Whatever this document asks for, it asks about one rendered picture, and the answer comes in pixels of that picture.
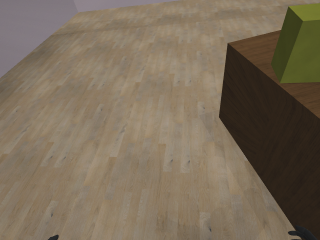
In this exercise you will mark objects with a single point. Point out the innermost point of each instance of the carton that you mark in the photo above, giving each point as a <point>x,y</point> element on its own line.
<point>296,57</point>

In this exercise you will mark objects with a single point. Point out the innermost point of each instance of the right robot hand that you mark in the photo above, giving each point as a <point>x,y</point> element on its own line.
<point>303,233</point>

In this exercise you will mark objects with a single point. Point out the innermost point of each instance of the pedestal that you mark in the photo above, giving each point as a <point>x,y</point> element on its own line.
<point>276,126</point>

